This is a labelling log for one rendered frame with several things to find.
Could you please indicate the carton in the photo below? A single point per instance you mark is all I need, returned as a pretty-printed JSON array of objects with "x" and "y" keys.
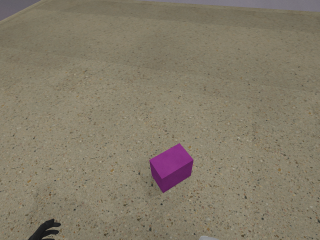
[{"x": 171, "y": 167}]

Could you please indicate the robot left hand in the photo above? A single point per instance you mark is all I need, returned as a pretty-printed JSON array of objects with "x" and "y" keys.
[{"x": 43, "y": 231}]

